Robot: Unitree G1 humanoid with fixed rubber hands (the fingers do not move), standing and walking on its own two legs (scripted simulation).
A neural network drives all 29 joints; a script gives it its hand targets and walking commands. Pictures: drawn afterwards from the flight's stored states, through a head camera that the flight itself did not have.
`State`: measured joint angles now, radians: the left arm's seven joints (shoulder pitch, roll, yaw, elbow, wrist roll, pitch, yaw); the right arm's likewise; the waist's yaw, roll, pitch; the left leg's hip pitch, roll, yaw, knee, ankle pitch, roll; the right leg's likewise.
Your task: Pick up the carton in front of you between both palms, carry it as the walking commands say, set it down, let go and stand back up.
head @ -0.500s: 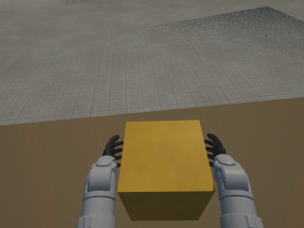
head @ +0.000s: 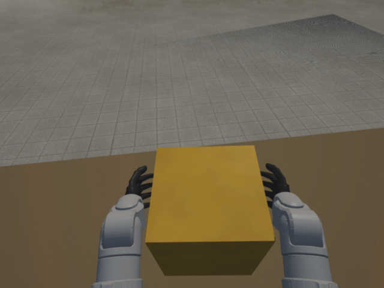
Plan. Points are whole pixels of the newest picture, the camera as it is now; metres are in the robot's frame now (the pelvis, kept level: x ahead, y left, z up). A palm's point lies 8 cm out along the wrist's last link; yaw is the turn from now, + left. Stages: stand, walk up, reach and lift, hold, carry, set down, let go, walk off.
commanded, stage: carry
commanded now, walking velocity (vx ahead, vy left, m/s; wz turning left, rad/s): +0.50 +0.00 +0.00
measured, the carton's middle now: (206, 214) +0.29 +0.00 +0.01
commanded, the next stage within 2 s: none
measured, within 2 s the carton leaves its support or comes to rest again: neither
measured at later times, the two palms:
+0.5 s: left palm (152, 136) +0.49 +0.14 +0.08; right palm (261, 130) +0.50 -0.16 +0.08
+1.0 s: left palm (155, 87) +0.82 +0.18 +0.05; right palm (233, 86) +0.81 -0.12 +0.06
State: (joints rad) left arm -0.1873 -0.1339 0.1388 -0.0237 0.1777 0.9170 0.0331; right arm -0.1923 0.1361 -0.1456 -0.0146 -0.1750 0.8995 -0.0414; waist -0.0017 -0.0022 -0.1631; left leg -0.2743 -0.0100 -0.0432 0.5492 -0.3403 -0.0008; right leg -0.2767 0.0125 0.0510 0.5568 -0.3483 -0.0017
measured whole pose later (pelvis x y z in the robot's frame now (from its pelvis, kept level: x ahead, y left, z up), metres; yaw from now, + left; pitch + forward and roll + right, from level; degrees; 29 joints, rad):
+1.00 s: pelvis +0.55 +0.04 +0.00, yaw -2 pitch +4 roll +1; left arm -0.12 -0.13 0.11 -0.33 0.11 1.20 0.08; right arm -0.14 0.13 -0.09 -0.29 -0.10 1.16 -0.09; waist -0.02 -0.03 -0.03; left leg -0.41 0.02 0.27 0.49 -0.16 0.10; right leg -0.34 -0.06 -0.04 1.18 -0.38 -0.02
